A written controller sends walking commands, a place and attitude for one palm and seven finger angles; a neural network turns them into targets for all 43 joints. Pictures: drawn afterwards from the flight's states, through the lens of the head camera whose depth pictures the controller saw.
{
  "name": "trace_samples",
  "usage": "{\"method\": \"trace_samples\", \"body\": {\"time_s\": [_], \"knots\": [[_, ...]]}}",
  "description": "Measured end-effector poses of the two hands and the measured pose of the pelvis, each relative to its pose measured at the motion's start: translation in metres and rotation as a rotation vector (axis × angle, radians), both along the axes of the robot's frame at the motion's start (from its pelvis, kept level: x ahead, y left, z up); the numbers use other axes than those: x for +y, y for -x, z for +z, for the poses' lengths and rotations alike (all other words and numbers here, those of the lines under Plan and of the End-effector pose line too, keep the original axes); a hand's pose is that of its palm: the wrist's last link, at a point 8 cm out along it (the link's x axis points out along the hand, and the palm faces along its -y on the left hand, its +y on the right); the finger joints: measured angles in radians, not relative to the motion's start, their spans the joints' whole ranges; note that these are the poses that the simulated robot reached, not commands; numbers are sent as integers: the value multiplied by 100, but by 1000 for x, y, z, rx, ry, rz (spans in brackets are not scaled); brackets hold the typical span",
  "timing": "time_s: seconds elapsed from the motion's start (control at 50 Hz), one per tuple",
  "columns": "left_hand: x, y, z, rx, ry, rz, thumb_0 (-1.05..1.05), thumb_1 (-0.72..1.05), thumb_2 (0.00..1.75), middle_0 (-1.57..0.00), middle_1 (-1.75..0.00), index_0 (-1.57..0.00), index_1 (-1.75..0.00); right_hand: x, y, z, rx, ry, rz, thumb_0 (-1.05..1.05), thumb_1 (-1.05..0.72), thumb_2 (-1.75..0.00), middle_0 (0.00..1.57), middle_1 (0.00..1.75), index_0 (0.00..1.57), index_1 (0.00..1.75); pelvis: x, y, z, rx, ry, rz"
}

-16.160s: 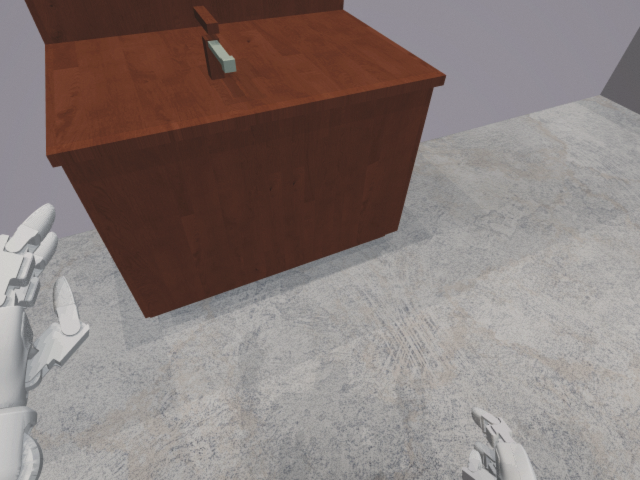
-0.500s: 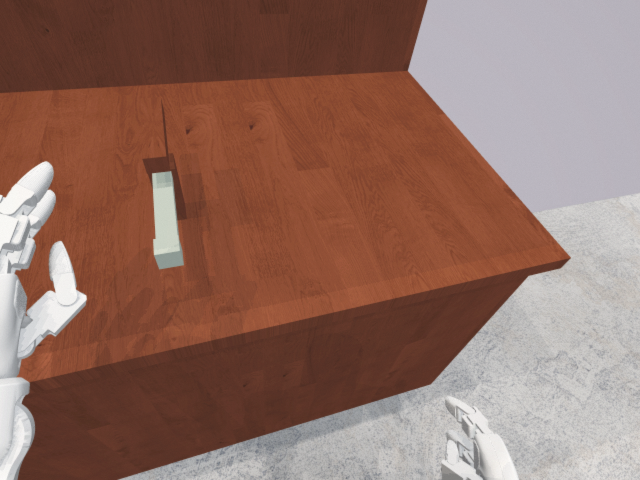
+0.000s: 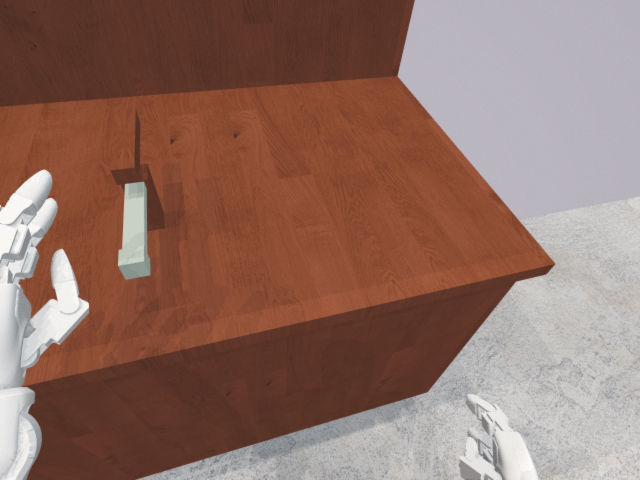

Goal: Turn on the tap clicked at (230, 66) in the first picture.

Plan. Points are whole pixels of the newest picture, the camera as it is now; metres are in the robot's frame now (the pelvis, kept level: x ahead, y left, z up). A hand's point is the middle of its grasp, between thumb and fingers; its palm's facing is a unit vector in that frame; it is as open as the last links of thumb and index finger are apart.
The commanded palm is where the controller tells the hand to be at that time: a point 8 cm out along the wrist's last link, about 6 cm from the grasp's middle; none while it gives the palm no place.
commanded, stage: come to a stop and stand still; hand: left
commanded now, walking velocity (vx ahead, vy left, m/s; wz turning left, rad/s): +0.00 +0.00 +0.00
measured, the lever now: (134, 262) +0.32 +0.26 +0.09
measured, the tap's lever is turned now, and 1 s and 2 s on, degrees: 0 0 0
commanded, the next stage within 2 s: look again from close up in 0.24 s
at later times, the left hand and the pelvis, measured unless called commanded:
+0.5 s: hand (104, 297) +0.23 +0.23 +0.17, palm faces +0.38 -0.85 -0.37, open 7.4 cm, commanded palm +0.17 +0.26 +0.17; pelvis +0.01 -0.01 +0.00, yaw +0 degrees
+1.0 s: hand (116, 308) +0.22 +0.22 +0.16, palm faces +0.28 -0.90 -0.33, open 7.4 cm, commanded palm +0.16 +0.27 +0.17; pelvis +0.00 -0.01 -0.01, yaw +0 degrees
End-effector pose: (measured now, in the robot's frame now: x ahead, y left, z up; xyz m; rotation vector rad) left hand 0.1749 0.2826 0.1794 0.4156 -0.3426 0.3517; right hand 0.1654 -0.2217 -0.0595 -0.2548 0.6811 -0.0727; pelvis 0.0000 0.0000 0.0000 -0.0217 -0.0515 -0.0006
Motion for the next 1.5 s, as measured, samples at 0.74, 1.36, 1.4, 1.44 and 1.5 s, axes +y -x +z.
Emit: {"method": "trace_samples", "body": {"time_s": [0.74, 1.36, 1.4, 1.44, 1.5], "knots": [[-8, -9, -11, 102, 34, 24, 1, 89, 90, -21, -30, -20, -30, -10, -11, -2, 5, -14, -26, 1, -90, -90, 20, 30, 20, 30, -9, -10, 2, 22, -5, -4], [-37, 29, -17, 200, 145, 153, 1, 89, 90, -20, -30, -19, -30, -23, -30, -30, -86, -67, 110, 1, -90, -90, 20, 30, 20, 30, -53, 30, -22, -6, -22, 79], [-46, 21, -21, 231, 150, 129, 1, 89, 90, -20, -30, -20, -30, -26, -29, -31, -90, -85, 82, 1, -90, -90, 20, 30, 20, 30, -56, 29, -22, 0, -24, 68], [-52, 18, -21, 216, 159, 123, 1, 89, 90, -20, -30, -20, -30, -30, -28, -31, -92, -97, 57, 1, -90, -90, 20, 30, 20, 30, -59, 27, -23, 7, -27, 55], [-52, 21, -15, 159, 166, 151, 1, 89, 90, -21, -30, -21, -30, -37, -26, -33, -80, -100, 32, 1, -90, -90, 20, 30, 20, 30, -61, 22, -24, 17, -26, 45]]}}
